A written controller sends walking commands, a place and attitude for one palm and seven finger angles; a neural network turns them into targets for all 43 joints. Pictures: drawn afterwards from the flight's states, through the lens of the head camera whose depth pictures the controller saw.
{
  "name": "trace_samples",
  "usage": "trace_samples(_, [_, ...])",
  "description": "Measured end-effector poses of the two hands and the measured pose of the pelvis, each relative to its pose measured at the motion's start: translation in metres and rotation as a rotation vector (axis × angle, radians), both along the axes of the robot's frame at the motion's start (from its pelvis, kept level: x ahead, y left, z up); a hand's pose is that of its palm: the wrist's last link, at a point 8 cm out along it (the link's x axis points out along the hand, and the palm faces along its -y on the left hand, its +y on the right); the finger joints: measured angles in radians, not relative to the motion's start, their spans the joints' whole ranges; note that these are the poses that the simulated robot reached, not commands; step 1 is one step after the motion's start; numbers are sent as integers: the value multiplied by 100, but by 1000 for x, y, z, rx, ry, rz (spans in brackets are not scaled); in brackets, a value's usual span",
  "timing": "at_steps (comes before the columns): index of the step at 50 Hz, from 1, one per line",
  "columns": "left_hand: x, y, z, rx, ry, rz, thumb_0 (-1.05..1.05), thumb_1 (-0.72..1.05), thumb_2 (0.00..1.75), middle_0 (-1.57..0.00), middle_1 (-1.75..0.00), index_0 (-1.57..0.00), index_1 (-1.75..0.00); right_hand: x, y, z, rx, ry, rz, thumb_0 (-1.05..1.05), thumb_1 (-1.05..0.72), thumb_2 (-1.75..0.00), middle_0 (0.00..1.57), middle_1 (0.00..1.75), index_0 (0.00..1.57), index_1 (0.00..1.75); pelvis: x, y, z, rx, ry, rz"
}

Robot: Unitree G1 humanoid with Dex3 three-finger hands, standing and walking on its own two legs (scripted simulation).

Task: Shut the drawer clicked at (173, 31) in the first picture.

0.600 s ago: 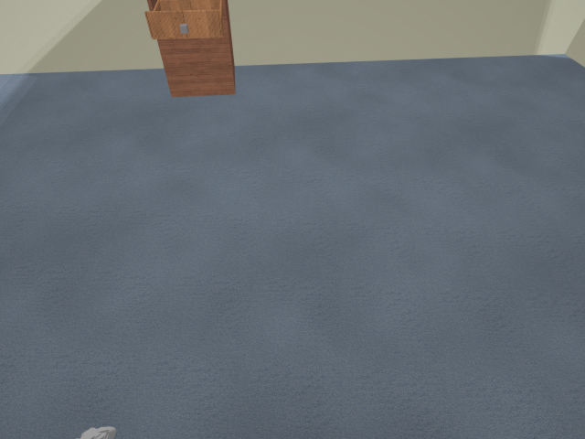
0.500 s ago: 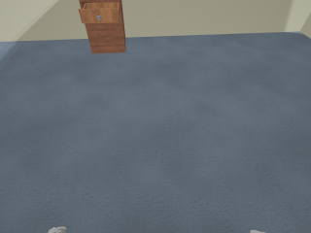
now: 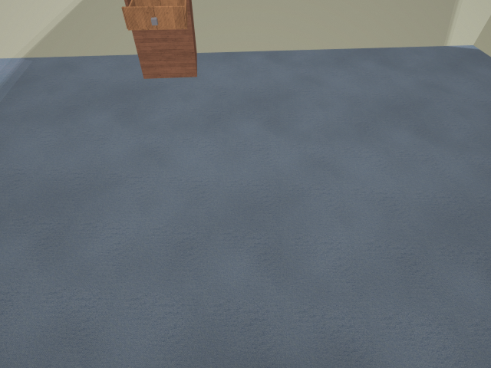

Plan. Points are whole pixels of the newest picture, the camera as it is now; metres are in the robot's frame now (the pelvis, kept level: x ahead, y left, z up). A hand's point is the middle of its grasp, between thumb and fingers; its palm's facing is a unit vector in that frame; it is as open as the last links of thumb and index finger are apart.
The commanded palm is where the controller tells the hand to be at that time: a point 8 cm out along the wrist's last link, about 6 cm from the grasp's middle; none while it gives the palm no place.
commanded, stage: stand and wait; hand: left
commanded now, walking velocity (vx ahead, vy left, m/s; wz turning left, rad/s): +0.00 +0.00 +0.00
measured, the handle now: (154, 20) +2.07 +0.70 -0.24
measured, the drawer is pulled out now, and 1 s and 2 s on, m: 0.23 0.23 0.23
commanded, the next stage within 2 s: look at it before walking up in 0.22 s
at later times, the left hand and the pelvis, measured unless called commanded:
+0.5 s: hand out of the picture +0.08 +0.24 -0.15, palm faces -0.03 -0.94 -0.33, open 7.4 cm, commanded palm none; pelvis +0.00 +0.00 +0.00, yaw +0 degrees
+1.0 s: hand out of the picture +0.07 +0.24 -0.16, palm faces -0.03 -0.94 -0.33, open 7.4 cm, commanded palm none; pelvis +0.01 -0.01 +0.00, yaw +0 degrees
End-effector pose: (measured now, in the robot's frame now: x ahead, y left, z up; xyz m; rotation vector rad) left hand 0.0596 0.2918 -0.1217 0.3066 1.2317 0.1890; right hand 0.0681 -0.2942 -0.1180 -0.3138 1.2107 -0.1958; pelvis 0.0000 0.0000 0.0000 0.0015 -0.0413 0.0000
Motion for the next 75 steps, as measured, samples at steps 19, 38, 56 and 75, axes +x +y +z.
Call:
trace_samples(19, [10,-4,3,-2,-26,-14,1,91,90,-20,-30,-20,-30,-1,1,0,11,-5,-1,0,-90,-90,21,30,21,30,-2,-2,1,2,3,-2])
trace_samples(38, [5,-6,2,-2,-4,-4,1,91,90,-20,-30,-20,-30,8,-2,1,9,-8,8,0,-90,-90,21,30,21,30,2,-5,2,1,6,-1])
trace_samples(56, [10,-8,4,0,1,-4,1,91,90,-20,-30,-20,-30,14,-4,1,11,-4,7,0,-90,-90,21,30,21,30,7,-7,3,2,7,-3])
trace_samples(75, [-20,-28,-28,-119,43,121,1,91,90,-20,-30,-20,-30,0,43,-16,67,128,21,0,-91,-90,20,29,20,30,40,10,-7,-26,22,85])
